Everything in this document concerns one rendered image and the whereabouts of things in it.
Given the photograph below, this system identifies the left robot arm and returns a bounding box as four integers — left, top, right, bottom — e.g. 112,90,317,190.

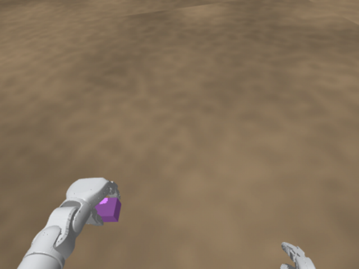
17,197,91,269

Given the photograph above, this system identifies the left robot hand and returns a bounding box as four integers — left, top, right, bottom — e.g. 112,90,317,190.
66,178,121,226

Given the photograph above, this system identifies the small box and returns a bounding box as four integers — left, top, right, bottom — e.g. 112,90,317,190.
95,198,121,222

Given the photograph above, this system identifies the right robot hand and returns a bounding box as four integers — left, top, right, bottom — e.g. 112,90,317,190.
280,242,316,269

